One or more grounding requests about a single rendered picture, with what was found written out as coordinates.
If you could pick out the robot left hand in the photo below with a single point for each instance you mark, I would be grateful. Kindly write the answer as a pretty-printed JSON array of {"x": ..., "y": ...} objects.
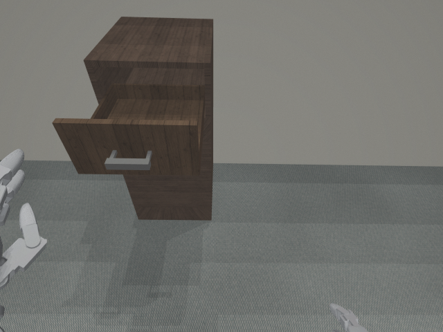
[{"x": 22, "y": 253}]

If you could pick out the robot right hand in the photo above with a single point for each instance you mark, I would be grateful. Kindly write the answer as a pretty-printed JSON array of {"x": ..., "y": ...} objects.
[{"x": 348, "y": 320}]

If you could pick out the drawer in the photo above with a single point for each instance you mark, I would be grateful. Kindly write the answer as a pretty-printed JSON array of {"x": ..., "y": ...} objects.
[{"x": 167, "y": 119}]

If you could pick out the cabinet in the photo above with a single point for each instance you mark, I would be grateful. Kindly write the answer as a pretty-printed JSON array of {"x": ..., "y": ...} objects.
[{"x": 153, "y": 50}]

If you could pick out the handle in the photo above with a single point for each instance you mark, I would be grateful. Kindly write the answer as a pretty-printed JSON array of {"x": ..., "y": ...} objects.
[{"x": 128, "y": 163}]

